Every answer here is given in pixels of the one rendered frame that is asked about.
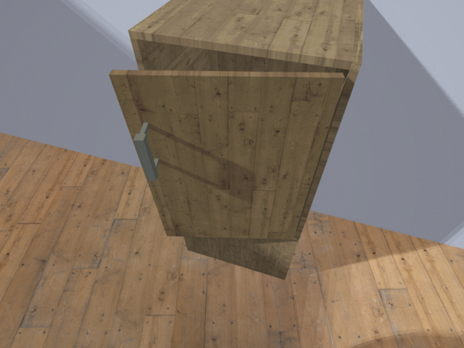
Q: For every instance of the handle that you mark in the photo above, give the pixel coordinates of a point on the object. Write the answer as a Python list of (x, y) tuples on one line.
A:
[(149, 164)]

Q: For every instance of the cupboard door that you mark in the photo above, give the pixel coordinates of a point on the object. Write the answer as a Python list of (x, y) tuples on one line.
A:
[(237, 150)]

